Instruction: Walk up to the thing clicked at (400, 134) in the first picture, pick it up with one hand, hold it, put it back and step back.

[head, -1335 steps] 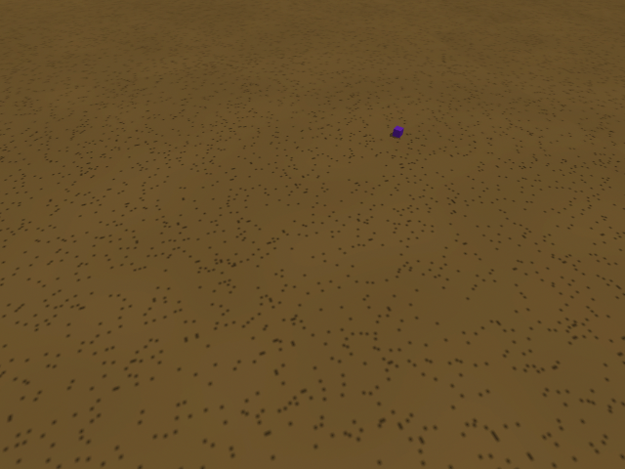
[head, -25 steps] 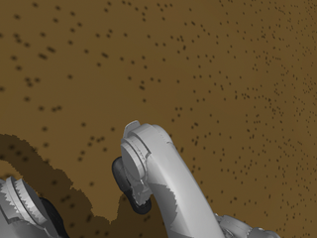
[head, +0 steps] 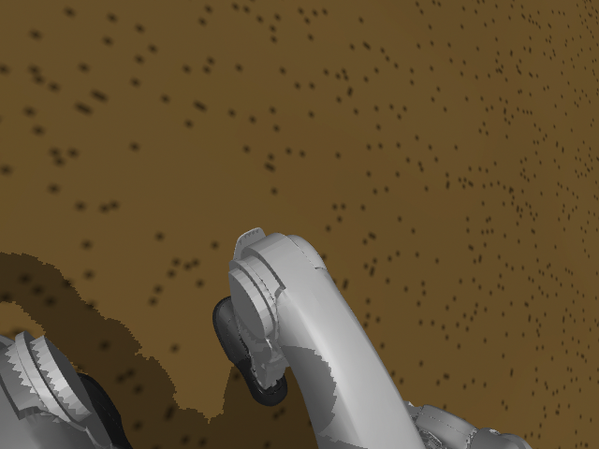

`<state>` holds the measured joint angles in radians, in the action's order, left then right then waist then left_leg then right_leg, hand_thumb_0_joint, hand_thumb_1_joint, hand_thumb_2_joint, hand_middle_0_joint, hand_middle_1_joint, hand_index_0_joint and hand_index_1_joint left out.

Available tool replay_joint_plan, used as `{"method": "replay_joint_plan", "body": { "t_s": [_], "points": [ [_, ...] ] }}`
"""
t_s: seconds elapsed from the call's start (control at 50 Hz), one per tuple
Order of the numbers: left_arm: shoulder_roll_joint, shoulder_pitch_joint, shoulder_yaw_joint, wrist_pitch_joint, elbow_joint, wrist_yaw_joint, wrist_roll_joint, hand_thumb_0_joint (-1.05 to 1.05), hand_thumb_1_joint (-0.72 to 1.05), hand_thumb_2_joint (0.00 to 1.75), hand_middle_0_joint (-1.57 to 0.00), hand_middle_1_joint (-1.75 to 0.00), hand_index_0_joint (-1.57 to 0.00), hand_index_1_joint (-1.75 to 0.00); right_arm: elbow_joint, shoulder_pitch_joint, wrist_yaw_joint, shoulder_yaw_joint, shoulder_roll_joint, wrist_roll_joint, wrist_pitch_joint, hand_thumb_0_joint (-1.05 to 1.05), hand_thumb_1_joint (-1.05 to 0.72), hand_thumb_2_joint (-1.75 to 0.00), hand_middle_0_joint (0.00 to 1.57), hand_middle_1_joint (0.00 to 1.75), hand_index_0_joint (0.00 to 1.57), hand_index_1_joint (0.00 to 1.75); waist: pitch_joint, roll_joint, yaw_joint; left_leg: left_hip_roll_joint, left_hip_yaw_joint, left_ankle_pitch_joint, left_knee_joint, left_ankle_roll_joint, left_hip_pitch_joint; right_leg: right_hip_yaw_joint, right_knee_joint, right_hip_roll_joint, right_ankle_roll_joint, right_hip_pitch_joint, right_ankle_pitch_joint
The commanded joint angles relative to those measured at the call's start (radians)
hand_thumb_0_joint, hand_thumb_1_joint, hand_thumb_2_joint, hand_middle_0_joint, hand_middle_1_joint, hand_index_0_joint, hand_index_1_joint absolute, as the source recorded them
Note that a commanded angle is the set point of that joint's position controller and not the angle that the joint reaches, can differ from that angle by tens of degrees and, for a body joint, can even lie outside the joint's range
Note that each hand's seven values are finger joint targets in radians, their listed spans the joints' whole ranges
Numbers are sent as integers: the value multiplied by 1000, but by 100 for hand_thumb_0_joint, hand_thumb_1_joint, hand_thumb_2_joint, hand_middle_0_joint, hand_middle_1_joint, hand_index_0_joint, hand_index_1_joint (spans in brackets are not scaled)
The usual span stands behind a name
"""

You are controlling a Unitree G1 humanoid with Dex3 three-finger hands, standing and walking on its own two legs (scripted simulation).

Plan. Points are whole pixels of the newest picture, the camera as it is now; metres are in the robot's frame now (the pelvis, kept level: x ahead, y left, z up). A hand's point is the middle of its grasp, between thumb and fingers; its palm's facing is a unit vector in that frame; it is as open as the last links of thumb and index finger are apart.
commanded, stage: close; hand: left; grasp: from above
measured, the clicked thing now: out of the picture +0.43 +0.34 -0.29
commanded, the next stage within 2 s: none
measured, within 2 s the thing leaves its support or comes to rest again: neither
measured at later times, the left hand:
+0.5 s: hand out of the picture +0.42 +0.30 -0.25, palm faces +0.08 -0.50 -0.86, open 10.5 cm
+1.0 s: hand out of the picture +0.43 +0.30 -0.25, palm faces +0.08 -0.49 -0.87, open 10.6 cm
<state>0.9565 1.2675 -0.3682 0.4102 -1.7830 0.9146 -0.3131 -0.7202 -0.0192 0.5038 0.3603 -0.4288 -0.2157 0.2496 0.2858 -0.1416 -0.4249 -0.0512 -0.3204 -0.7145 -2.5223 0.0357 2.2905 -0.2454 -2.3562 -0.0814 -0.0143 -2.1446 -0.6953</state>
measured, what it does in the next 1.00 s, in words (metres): stands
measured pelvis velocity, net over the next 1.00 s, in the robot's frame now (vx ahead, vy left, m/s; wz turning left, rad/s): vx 0.00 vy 0.00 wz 0.01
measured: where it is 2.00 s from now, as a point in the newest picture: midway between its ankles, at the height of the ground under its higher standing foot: (191, 408)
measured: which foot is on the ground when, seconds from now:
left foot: down 0.00-1.00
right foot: down 0.00-1.00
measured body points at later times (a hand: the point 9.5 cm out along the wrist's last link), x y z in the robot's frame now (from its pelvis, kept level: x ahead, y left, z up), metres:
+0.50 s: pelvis +0.00 +0.00 +0.00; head +0.29 +0.11 +0.32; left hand +0.42 +0.33 -0.20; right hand +0.02 -0.26 -0.05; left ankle +0.07 +0.14 -0.28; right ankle +0.11 -0.10 -0.28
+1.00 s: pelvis +0.00 +0.00 +0.00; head +0.30 +0.10 +0.32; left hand +0.43 +0.33 -0.20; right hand +0.03 -0.26 -0.06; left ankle +0.07 +0.14 -0.28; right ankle +0.11 -0.10 -0.28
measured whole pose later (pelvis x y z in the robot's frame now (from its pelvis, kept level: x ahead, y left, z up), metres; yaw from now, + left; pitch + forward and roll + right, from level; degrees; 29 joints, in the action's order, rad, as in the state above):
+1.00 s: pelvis +0.00 +0.00 +0.00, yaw +0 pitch +25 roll -14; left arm 0.94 1.28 -0.36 0.43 -1.78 0.92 -0.28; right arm -0.73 0.00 0.51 0.35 -0.43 -0.22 0.23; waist 0.29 -0.13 -0.43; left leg -0.05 -0.31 -0.72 -2.53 0.04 2.29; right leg -0.24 -2.37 -0.08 -0.01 -2.15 -0.70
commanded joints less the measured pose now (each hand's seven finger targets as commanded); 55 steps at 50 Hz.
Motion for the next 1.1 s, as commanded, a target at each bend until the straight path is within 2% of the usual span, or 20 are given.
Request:
{"method": "replay_joint_plan", "body": {
  "t_s": [0.0, 0.08, 0.16, 0.2, 0.24, 0.28, 0.34, 0.38, 0.46, 0.52, 0.62, 0.66, 0.68, 0.78, 0.86, 0.88, 0.94, 0.98, 1.02, 1.08],
  "points": [
    [145, 251, 37, 0, 96, 42, 1, 0, 0, 81, -48, -62, -43, -66, -46, -185, 8, -81, -347, -2, -7, 0, -88, -89, 20, 30, 20, 30, -663, 515, -100, -10, 88, 173, 213, -52, -513, -72, 232, 0, -8, 341, 329],
    [174, 246, 27, -3, 91, 38, -27, 0, 3, 83, -50, -64, -46, -69, -59, -194, 4, -78, -343, 3, -9, 0, -88, -89, 20, 30, 20, 30, -701, 506, -91, -8, 108, 176, 207, -55, -473, -55, 264, -17, -7, 366, 340],
    [156, 246, 29, 0, 74, 46, -34, 0, -1, 83, -47, -63, -43, -68, -52, -210, 6, -79, -348, 3, -9, 0, -88, -89, 20, 30, 20, 30, -703, 523, -95, -16, 89, 207, 218, -48, -514, -70, 245, -15, -1, 358, 366],
    [143, 242, 29, 3, 76, 46, -21, 0, 0, 88, -48, -65, -44, -70, -47, -202, 7, -83, -342, -2, -10, 0, -88, -89, 20, 30, 20, 30, -678, 518, -95, -13, 85, 184, 216, -51, -515, -73, 240, -9, -2, 338, 336],
    [144, 240, 29, 0, 74, 43, -15, 0, -2, 85, -47, -64, -42, -69, -43, -208, 10, -86, -352, 1, -9, 0, -88, -89, 20, 30, 20, 30, -682, 520, -104, -12, 79, 170, 222, -51, -518, -74, 237, -8, -2, 333, 323],
    [152, 242, 29, 1, 87, 46, -13, 0, -2, 80, -46, -64, -42, -68, -53, -186, 8, -85, -349, 2, -9, 0, -88, -89, 20, 30, 20, 30, -660, 511, -97, -11, 83, 142, 221, -53, -512, -76, 238, -6, -1, 328, 304],
    [133, 237, 30, -4, 87, 44, 2, 0, 0, 86, -48, -66, -44, -70, -42, -201, 12, -82, -344, 0, -11, 0, -88, -89, 20, 30, 20, 30, -686, 504, -99, -8, 93, 188, 211, -55, -505, -70, 239, -10, -5, 357, 342],
    [148, 240, 25, -2, 80, 46, -9, 0, 1, 84, -48, -65, -44, -70, -53, -203, 9, -83, -348, 1, -9, 0, -88, -89, 20, 30, 20, 30, -693, 498, -101, -8, 101, 189, 206, -57, -490, -63, 255, -15, -8, 364, 351],
    [141, 244, 30, 2, 85, 44, 12, 0, 0, 81, -47, -63, -43, -67, -56, -176, 11, -82, -346, -3, -7, 0, -88, -89, 20, 30, 20, 30, -667, 502, -97, -7, 92, 158, 205, -56, -513, -73, 232, -1, -5, 331, 313],
    [156, 238, 26, 3, 83, 50, -9, 0, 0, 78, -47, -62, -44, -65, -56, -201, 12, -84, -347, 3, -12, 0, -88, -89, 20, 30, 20, 30, -688, 506, -100, -8, 90, 160, 208, -60, -502, -65, 244, -4, -3, 338, 321],
    [123, 249, 33, 5, 84, 52, 23, 0, 0, 81, -47, -65, -43, -69, -56, -179, 14, -82, -348, -4, -13, 0, -88, -89, 20, 30, 20, 30, -673, 500, -104, -3, 96, 168, 199, -59, -506, -74, 226, 0, -6, 341, 330],
    [145, 260, 33, 8, 97, 47, 18, 0, 1, 76, -47, -62, -44, -65, -65, -169, 13, -81, -347, 0, -13, 0, -88, -89, 20, 30, 20, 30, -668, 498, -101, -1, 105, 156, 195, -61, -487, -64, 239, 1, -8, 341, 321],
    [142, 246, 30, 9, 84, 50, 15, 0, 1, 78, -48, -62, -44, -66, -54, -191, 14, -83, -352, 1, -16, 0, -88, -89, 20, 30, 20, 30, -694, 497, -108, -2, 101, 174, 197, -60, -506, -63, 241, -3, -9, 352, 338],
    [139, 261, 37, 17, 92, 47, 18, 0, 1, 79, -46, -65, -43, -68, -59, -173, 16, -77, -346, 0, -21, 0, -88, -89, 20, 30, 20, 30, -689, 503, -98, 0, 104, 170, 199, -58, -501, -69, 228, 1, -6, 350, 338],
    [129, 267, 38, 19, 92, 43, 17, 0, -1, 77, -45, -64, -42, -67, -61, -180, 16, -80, -346, 2, -22, 0, -88, -89, 20, 30, 20, 30, -688, 496, -107, -2, 100, 167, 200, -58, -498, -67, 236, -1, -8, 347, 338],
    [135, 263, 35, 19, 79, 45, 2, 0, 1, 78, -47, -64, -43, -67, -64, -192, 14, -83, -346, 3, -23, 0, -88, -89, 20, 30, 20, 30, -696, 494, -102, -3, 103, 167, 200, -59, -483, -62, 242, -6, -6, 355, 341],
    [129, 272, 37, 22, 83, 52, 8, 0, 1, 80, -47, -65, -43, -69, -70, -191, 18, -87, -352, 0, -26, 0, -88, -89, 20, 30, 20, 30, -701, 501, -102, -4, 99, 178, 201, -57, -498, -68, 233, -5, -8, 361, 353],
    [123, 277, 36, 24, 92, 48, 29, 0, -1, 76, -44, -63, -41, -66, -59, -168, 18, -83, -347, -1, -23, 0, -88, -89, 20, 30, 20, 30, -688, 500, -102, -2, 96, 169, 206, -56, -511, -77, 219, 4, -8, 347, 337],
    [131, 272, 39, 21, 92, 49, 13, 0, -1, 75, -46, -61, -42, -64, -60, -189, 18, -80, -341, 0, -30, 0, -88, -89, 20, 30, 20, 30, -708, 508, -99, -4, 100, 177, 198, -60, -503, -65, 230, -2, -5, 352, 344],
    [124, 288, 43, 21, 102, 43, 21, 0, -1, 77, -46, -63, -42, -66, -60, -177, 19, -78, -344, -1, -28, 0, -88, -89, 20, 30, 20, 30, -707, 508, -109, 1, 107, 192, 200, -57, -500, -65, 231, 2, -10, 357, 360]
  ]
}}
